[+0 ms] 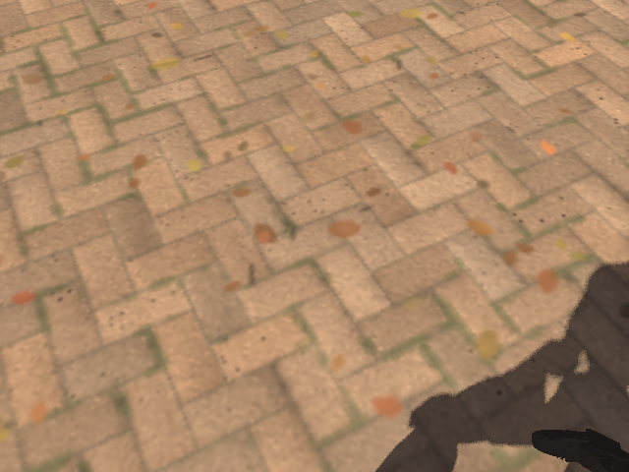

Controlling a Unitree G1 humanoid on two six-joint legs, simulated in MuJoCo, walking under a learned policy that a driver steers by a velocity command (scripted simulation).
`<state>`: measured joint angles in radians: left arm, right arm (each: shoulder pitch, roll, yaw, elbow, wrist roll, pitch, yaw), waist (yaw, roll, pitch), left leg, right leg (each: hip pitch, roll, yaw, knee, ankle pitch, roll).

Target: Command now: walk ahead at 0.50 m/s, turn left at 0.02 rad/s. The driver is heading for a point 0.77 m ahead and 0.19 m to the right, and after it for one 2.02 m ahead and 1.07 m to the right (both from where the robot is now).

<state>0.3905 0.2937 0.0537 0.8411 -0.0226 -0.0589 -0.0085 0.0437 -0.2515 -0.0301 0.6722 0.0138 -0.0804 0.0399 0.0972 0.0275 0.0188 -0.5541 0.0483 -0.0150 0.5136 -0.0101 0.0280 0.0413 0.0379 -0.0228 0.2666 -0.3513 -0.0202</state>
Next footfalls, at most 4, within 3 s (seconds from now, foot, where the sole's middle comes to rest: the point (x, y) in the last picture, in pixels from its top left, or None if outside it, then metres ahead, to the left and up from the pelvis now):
0.04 left None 0.19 0.12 -0.77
0.56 right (416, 469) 0.48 -0.12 -0.77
1.06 left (317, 338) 0.76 0.10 -0.77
1.52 right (438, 319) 0.84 -0.18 -0.77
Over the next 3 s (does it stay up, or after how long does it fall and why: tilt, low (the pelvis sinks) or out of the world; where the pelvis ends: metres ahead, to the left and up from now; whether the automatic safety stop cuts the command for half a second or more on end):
stays up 0.80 -0.08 -0.01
